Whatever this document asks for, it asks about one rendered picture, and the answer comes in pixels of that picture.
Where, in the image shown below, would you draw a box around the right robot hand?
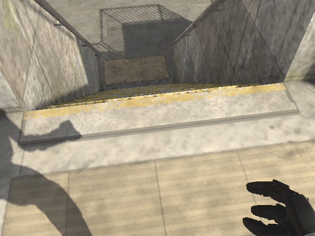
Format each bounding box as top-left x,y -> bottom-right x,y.
242,179 -> 315,236

